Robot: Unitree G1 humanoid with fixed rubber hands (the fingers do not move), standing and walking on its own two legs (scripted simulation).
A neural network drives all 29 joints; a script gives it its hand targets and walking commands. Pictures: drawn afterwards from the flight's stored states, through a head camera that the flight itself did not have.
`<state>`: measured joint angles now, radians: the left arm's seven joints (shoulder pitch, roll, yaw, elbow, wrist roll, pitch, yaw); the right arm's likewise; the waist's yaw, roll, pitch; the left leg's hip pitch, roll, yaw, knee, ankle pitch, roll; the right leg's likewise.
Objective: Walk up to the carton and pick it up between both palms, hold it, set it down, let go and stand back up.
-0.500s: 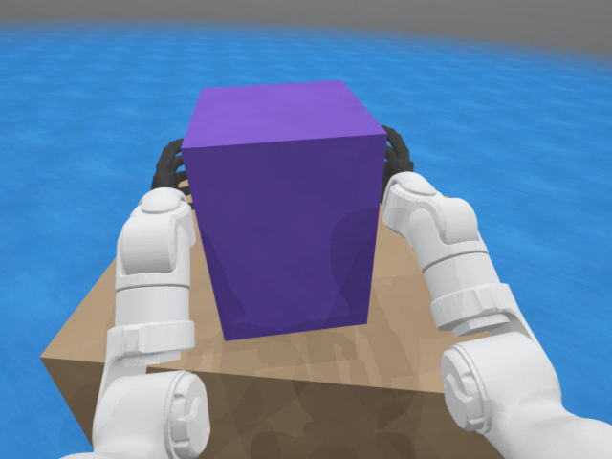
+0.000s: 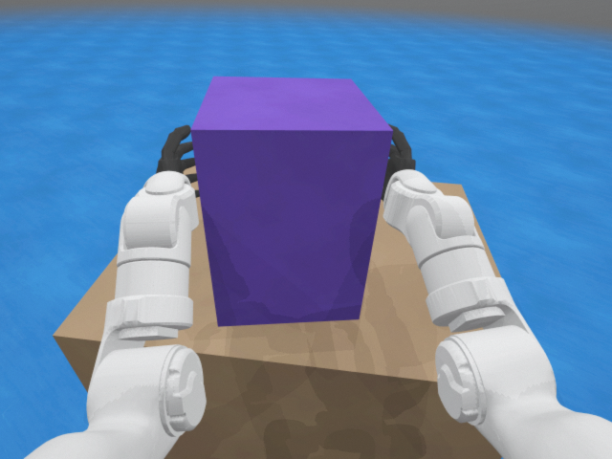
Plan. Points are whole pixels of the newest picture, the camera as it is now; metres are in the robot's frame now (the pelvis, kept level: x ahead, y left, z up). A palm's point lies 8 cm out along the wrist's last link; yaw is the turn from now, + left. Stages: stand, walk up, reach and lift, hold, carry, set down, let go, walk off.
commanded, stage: hold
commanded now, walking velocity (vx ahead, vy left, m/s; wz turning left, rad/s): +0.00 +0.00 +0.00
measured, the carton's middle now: (286, 198) +0.39 +0.01 +0.21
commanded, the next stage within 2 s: set down in 1.94 s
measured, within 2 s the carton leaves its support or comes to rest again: neither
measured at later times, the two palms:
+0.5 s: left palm (159, 183) +0.38 +0.17 +0.24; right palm (382, 170) +0.38 -0.11 +0.25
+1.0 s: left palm (170, 186) +0.37 +0.15 +0.24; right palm (398, 177) +0.36 -0.13 +0.25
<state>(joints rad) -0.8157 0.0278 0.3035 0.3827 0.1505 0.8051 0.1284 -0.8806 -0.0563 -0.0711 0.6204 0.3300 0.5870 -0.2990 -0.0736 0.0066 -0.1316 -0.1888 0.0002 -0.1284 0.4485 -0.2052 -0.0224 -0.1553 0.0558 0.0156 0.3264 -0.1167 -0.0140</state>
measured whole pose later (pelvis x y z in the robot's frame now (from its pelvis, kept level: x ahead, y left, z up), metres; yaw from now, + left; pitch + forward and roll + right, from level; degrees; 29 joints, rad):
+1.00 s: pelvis +0.01 +0.01 +0.00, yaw -1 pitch -6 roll -2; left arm -0.78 -0.01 0.34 0.33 0.20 0.86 0.12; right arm -0.91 -0.07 -0.05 0.67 0.35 0.61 -0.28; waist -0.08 0.00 -0.12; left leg -0.11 -0.01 -0.10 0.44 -0.22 0.00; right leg -0.08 0.05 0.05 0.32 -0.13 0.00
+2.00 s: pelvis +0.02 +0.02 +0.00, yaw +0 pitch -6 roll -3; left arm -0.69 0.00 0.26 0.19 0.17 0.87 0.12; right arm -0.82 -0.07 -0.03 0.49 0.41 0.64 -0.33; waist -0.11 -0.01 -0.11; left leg -0.10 -0.01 -0.12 0.48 -0.26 0.01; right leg -0.05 0.05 0.03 0.31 -0.15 0.01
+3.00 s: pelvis +0.02 +0.01 +0.00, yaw +0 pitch -6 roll -1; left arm -0.72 -0.03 0.27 0.48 0.25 0.50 0.12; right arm -0.69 0.01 -0.13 0.68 0.15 0.19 -0.18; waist -0.10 -0.01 0.01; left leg -0.09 -0.01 -0.10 0.41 -0.22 0.00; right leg -0.06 0.04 0.02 0.31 -0.15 0.00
